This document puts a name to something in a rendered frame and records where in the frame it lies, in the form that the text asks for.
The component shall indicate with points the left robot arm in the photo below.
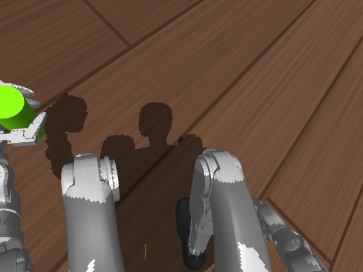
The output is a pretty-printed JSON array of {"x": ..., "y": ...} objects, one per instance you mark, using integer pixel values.
[{"x": 13, "y": 256}]

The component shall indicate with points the right robot hand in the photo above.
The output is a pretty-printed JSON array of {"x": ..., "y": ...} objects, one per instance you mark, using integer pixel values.
[{"x": 270, "y": 220}]

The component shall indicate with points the can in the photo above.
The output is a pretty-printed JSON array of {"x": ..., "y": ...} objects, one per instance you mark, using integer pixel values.
[{"x": 15, "y": 112}]

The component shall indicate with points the right robot foot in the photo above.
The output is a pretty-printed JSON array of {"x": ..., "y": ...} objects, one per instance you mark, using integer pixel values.
[{"x": 183, "y": 222}]

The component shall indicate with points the left robot hand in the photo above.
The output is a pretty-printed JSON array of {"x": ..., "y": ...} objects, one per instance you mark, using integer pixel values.
[{"x": 24, "y": 136}]

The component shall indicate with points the right robot arm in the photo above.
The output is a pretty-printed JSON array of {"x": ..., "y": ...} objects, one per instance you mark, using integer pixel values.
[{"x": 295, "y": 252}]

